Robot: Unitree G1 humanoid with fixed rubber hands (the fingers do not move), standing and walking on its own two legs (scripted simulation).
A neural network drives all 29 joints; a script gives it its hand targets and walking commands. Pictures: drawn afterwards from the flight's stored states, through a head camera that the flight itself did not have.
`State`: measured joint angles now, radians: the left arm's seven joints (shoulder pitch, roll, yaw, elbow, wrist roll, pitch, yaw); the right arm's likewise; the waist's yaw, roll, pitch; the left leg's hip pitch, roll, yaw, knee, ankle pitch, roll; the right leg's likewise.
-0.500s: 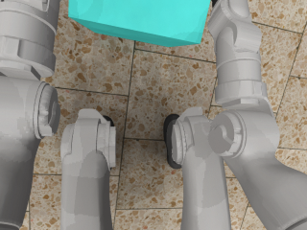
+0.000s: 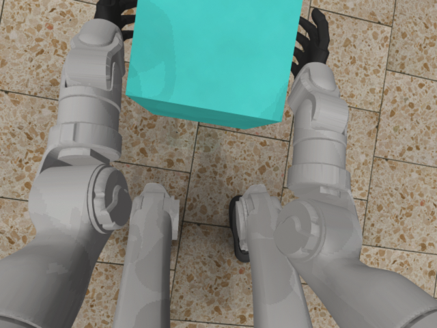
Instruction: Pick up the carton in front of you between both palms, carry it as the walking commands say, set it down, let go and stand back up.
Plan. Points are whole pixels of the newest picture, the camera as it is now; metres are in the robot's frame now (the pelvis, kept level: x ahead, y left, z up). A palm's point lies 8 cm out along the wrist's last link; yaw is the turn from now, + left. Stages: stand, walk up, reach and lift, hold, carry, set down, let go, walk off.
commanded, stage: reach and lift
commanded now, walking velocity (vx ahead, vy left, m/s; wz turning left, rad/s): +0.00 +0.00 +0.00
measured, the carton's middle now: (210, 60) +0.54 +0.02 -0.14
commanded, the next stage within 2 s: none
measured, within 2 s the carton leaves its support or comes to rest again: neither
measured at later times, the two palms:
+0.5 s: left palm (55, 5) +0.48 +0.17 +0.09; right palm (392, 49) +0.47 -0.13 +0.10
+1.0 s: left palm out of the picture +0.41 +0.16 +0.24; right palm out of the picture +0.42 -0.14 +0.25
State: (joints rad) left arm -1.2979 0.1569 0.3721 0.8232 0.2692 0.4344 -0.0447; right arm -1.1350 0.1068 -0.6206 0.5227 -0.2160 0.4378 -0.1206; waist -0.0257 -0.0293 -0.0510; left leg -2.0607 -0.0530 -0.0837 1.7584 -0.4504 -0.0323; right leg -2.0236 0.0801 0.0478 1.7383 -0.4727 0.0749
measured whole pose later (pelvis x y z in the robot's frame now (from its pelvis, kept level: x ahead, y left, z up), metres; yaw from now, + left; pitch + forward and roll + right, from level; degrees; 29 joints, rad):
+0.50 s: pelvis +0.04 +0.00 +0.13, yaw +2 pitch +34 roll -2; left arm -0.83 -0.03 0.40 0.68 0.28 0.42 0.00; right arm -0.74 0.14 -0.51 0.56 -0.22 0.39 -0.07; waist -0.02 -0.02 -0.22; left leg -1.50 -0.04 -0.07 1.36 -0.45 -0.02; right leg -1.47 0.05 0.07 1.35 -0.47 0.05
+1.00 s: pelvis +0.09 -0.01 +0.25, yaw +3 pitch +13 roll +0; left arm -0.41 -0.13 0.33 0.50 0.27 0.46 0.00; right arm -0.40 0.18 -0.37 0.47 -0.26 0.43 -0.03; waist -0.01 -0.02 -0.13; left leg -0.69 -0.02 -0.08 0.76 -0.31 -0.02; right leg -0.67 0.03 0.07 0.77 -0.33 0.02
